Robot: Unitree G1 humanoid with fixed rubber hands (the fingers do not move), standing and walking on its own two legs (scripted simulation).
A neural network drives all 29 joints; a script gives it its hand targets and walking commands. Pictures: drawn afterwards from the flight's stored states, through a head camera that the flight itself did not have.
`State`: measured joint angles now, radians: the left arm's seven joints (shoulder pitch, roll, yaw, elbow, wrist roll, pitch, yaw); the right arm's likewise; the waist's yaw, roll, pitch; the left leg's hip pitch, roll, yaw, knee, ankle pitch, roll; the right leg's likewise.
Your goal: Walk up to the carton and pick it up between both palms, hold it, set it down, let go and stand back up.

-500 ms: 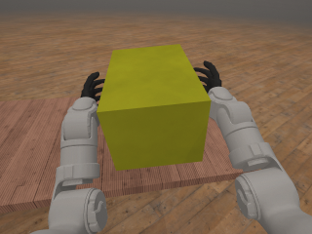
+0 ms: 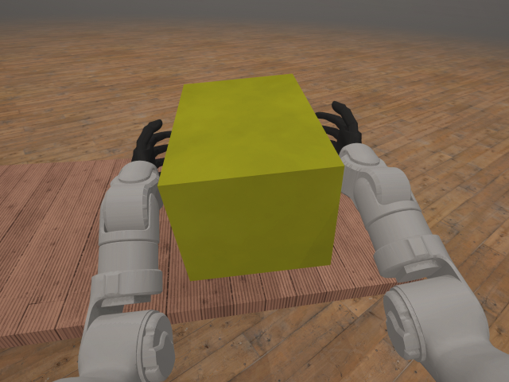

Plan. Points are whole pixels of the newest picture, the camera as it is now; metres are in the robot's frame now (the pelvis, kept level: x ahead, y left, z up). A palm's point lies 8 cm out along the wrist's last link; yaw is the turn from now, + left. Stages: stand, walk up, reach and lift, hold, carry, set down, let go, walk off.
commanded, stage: hold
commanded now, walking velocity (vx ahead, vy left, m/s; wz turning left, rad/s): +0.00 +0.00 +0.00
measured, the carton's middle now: (248, 163) +0.42 +0.00 +0.21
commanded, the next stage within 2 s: set down in 1.78 s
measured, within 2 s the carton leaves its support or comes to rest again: neither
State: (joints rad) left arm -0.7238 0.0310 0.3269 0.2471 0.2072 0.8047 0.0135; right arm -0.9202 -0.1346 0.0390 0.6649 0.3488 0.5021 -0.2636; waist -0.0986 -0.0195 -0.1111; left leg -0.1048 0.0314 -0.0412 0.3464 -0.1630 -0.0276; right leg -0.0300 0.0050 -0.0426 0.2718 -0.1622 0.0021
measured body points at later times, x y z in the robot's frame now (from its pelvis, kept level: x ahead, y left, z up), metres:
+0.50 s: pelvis +0.00 +0.00 +0.00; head -0.08 +0.02 +0.44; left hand +0.38 +0.15 +0.24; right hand +0.38 -0.15 +0.26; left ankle +0.02 +0.13 -0.75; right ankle +0.00 -0.12 -0.75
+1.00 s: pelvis +0.00 +0.00 +0.00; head -0.08 +0.02 +0.44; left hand +0.38 +0.15 +0.24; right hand +0.38 -0.15 +0.27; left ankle +0.02 +0.13 -0.75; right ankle +0.00 -0.12 -0.75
